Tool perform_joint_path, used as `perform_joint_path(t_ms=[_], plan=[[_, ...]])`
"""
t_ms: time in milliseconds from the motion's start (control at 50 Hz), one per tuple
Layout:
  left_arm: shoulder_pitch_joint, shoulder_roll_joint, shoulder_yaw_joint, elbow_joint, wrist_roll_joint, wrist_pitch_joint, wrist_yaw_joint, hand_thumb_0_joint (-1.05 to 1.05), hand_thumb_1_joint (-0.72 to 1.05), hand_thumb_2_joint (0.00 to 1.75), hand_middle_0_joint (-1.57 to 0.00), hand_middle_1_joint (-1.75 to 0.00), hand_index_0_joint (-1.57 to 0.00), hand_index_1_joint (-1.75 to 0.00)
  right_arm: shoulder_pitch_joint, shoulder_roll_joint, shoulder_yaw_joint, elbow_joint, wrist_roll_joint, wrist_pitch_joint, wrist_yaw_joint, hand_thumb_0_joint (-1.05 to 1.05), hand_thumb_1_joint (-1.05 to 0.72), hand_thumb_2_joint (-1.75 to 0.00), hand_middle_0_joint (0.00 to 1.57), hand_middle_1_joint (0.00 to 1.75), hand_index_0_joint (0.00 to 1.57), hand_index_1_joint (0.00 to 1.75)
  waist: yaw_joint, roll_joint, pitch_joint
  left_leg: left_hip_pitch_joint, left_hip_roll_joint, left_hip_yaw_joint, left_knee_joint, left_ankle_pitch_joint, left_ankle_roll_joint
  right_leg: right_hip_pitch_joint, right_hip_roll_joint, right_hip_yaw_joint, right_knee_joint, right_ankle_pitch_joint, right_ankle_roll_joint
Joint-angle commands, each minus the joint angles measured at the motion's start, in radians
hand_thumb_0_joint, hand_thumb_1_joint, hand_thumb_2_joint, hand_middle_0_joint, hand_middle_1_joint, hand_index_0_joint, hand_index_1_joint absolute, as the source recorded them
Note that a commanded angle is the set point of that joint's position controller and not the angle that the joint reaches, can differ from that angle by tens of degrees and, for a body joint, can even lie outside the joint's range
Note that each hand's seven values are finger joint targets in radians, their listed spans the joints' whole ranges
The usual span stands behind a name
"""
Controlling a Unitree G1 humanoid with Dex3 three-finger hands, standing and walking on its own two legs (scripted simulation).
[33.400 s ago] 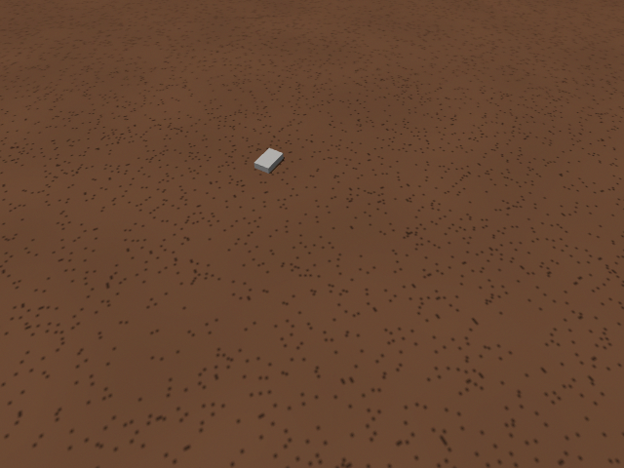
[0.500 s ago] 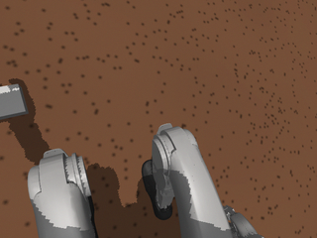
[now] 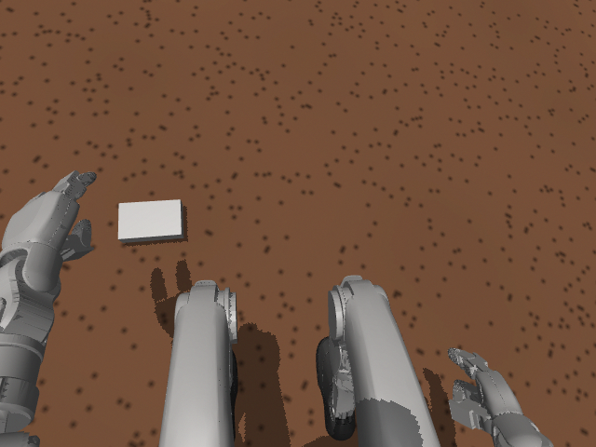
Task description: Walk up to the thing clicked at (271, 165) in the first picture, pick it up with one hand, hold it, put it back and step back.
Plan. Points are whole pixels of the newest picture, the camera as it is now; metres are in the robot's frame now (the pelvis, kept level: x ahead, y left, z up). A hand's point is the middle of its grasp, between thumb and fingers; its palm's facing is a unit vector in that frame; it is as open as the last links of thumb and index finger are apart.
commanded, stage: home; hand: left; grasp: from above
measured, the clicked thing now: (151, 221) +0.49 +0.29 -0.43
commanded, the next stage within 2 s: none
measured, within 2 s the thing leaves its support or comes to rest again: neither
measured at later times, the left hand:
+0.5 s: hand (49, 319) +0.25 +0.21 +0.11, palm faces +0.07 -0.95 -0.32, open 7.4 cm
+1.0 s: hand out of the picture +0.22 +0.19 +0.23, palm faces +0.16 -0.97 -0.20, open 7.4 cm
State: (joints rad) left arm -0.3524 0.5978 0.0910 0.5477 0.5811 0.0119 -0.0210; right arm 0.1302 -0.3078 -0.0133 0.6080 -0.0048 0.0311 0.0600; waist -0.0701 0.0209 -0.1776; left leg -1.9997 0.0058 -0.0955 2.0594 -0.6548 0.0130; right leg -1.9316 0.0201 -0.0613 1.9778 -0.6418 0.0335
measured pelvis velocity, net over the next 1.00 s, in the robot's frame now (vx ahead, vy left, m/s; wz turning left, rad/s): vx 0.08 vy -0.01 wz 0.11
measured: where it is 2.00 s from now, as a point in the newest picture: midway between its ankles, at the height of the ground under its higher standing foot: (279, 411)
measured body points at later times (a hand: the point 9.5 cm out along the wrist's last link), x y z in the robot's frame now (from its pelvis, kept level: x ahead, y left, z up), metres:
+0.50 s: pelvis +0.04 -0.01 +0.19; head +0.13 +0.02 +0.63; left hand +0.25 +0.26 +0.13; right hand +0.23 -0.23 +0.11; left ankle +0.08 +0.11 -0.41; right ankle +0.10 -0.13 -0.41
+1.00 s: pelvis +0.08 -0.01 +0.27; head +0.09 +0.00 +0.72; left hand +0.21 +0.24 +0.24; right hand +0.28 -0.23 +0.22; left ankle +0.08 +0.11 -0.41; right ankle +0.10 -0.13 -0.41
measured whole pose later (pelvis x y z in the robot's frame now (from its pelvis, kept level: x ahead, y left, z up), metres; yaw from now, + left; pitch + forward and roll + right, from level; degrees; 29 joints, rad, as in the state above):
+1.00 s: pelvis +0.08 -0.01 +0.27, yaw +6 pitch +10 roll -3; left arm 0.51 0.22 0.03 -0.13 -0.05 0.47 0.02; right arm 0.29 -0.22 0.04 0.51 0.02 -0.23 -0.19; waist -0.04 0.05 -0.18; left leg -0.70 0.02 -0.07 1.01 -0.48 -0.01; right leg -0.65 0.01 -0.05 0.94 -0.47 0.00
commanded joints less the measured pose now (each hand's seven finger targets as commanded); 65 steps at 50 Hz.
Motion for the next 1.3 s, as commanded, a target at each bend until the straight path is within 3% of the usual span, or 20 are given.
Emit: perform_joint_path(t_ms=[0, 60, 100, 180, 220, 280, 440, 540, 640, 760, 920, 1080, 1280], plan=[[-0.118, 0.158, 0.061, -0.315, -0.133, 0.022, 0.035, 0.0, 0.9, 0.9, -0.2, -0.3, -0.2, -0.3, 0.083, -0.169, -0.066, -0.1, 0.028, -0.052, -0.043, 0.0, -0.9, -0.9, 0.2, 0.3, 0.2, 0.3, -0.011, 0.194, -0.522, 0.61, 0.017, -0.053, -0.48, -0.057, 0.015, 0.358, 0.012, -0.032, -0.31, 0.059, -0.058], [-0.023, 0.09, 0.046, -0.366, -0.195, 0.066, 0.053, 0.0, 0.9, 0.9, -0.2, -0.3, -0.2, -0.3, 0.045, -0.149, -0.059, -0.115, 0.038, -0.078, -0.063, 0.0, -0.9, -0.9, 0.2, 0.3, 0.2, 0.3, -0.013, 0.184, -0.486, 0.689, 0.015, -0.045, -0.542, -0.023, 0.01, 0.42, 0.007, -0.019, -0.385, 0.075, -0.057], [0.037, 0.071, 0.065, -0.387, -0.24, 0.094, 0.069, 0.0, 0.9, 0.9, -0.2, -0.3, -0.2, -0.3, 0.028, -0.136, -0.051, -0.12, 0.045, -0.095, -0.074, 0.0, -0.9, -0.9, 0.2, 0.3, 0.2, 0.3, -0.005, 0.183, -0.472, 0.734, 0.011, -0.046, -0.584, -0.004, 0.007, 0.476, 0.006, -0.01, -0.427, 0.083, -0.058], [0.13, 0.004, 0.04, -0.442, -0.326, 0.137, 0.084, 0.0, 0.9, 0.9, -0.2, -0.3, -0.2, -0.3, 0.006, -0.108, -0.04, -0.148, 0.051, -0.125, -0.094, 0.0, -0.9, -0.9, 0.2, 0.3, 0.2, 0.3, -0.018, 0.143, -0.455, 0.819, 0.004, -0.012, -0.633, 0.08, 0.011, 0.603, 0.006, 0.008, -0.537, 0.124, -0.06], [0.233, -0.034, 0.041, -0.433, -0.384, 0.166, 0.09, 0.0, 0.9, 0.9, -0.2, -0.3, -0.2, -0.3, 0.005, -0.094, -0.033, -0.155, 0.051, -0.137, -0.102, 0.0, -0.9, -0.9, 0.2, 0.3, 0.2, 0.3, -0.015, 0.108, -0.411, 0.838, -0.001, 0.0, -0.679, 0.086, 0.014, 0.683, 0.004, 0.019, -0.607, 0.121, -0.059], [0.294, -0.065, 0.04, -0.502, -0.455, 0.211, 0.094, 0.0, 0.9, 0.9, -0.2, -0.3, -0.2, -0.3, 0.004, -0.082, -0.027, -0.169, 0.053, -0.154, -0.12, 0.0, -0.9, -0.9, 0.2, 0.3, 0.2, 0.3, -0.017, 0.111, -0.399, 0.928, -0.001, 0.008, -0.755, 0.101, 0.012, 0.782, 0.005, 0.03, -0.699, 0.133, -0.057], [0.492, -0.178, 0.041, -0.616, -0.589, 0.308, 0.107, 0.0, 0.9, 0.9, -0.2, -0.3, -0.2, -0.3, 0.049, -0.047, 0.006, -0.183, 0.057, -0.2, -0.182, 0.0, -0.9, -0.9, 0.2, 0.3, 0.2, 0.3, -0.012, 0.09, -0.279, 1.108, 0.0, -0.002, -0.948, 0.161, 0.005, 1.006, 0.007, 0.033, -0.902, 0.191, -0.051], [0.621, -0.222, 0.041, -0.699, -0.639, 0.352, 0.103, 0.0, 0.9, 0.9, -0.2, -0.3, -0.2, -0.3, 0.089, -0.033, 0.014, -0.201, 0.052, -0.232, -0.224, 0.0, -0.9, -0.9, 0.2, 0.3, 0.2, 0.3, -0.009, 0.076, -0.212, 1.219, -0.004, 0.018, -1.049, 0.243, 0.004, 1.143, 0.007, 0.028, -1.027, 0.259, -0.047], [0.757, -0.256, 0.029, -0.799, -0.656, 0.385, 0.094, 0.0, 0.9, 0.9, -0.2, -0.3, -0.2, -0.3, 0.12, -0.018, 0.013, -0.226, 0.043, -0.257, -0.249, 0.0, -0.9, -0.9, 0.2, 0.3, 0.2, 0.3, 0.008, 0.063, -0.158, 1.309, -0.013, 0.039, -1.133, 0.32, 0.002, 1.256, 0.011, 0.019, -1.13, 0.322, -0.043], [0.864, -0.282, 0.003, -0.851, -0.643, 0.409, 0.076, 0.0, 0.9, 0.9, -0.2, -0.3, -0.2, -0.3, 0.122, -0.014, 0.01, -0.245, 0.031, -0.284, -0.263, 0.0, -0.9, -0.9, 0.2, 0.3, 0.2, 0.3, 0.014, 0.02, -0.088, 1.367, -0.015, 0.048, -1.18, 0.377, 0.008, 1.315, 0.013, 0.008, -1.185, 0.37, -0.038], [0.818, -0.279, -0.005, -0.85, -0.629, 0.405, 0.045, 0.0, 0.9, 0.9, -0.2, -0.3, -0.2, -0.3, 0.099, -0.028, 0.0, -0.244, 0.019, -0.318, -0.262, 0.0, -0.9, -0.9, 0.2, 0.3, 0.2, 0.3, 0.008, 0.007, 0.004, 1.379, -0.012, 0.049, -1.228, 0.298, 0.007, 1.288, 0.011, -0.004, -1.215, 0.284, -0.033], [0.826, -0.271, 0.007, -0.884, -0.624, 0.391, 0.046, 0.0, 0.9, 0.9, -0.2, -0.3, -0.2, -0.3, 0.092, -0.027, 0.002, -0.233, 0.012, -0.34, -0.259, 0.0, -0.9, -0.9, 0.2, 0.3, 0.2, 0.3, 0.029, 0.041, -0.068, 1.415, -0.018, 0.054, -1.208, 0.36, 0.002, 1.337, 0.002, 0.002, -1.197, 0.35, -0.033], [0.849, -0.279, -0.01, -0.867, -0.623, 0.385, 0.052, 0.0, 0.9, 0.9, -0.2, -0.3, -0.2, -0.3, 0.092, -0.029, 0.0, -0.218, 0.008, -0.333, -0.257, 0.0, -0.9, -0.9, 0.2, 0.3, 0.2, 0.3, 0.029, 0.044, -0.087, 1.427, -0.012, 0.04, -1.206, 0.44, -0.003, 1.351, 0.012, -0.01, -1.173, 0.411, -0.037]])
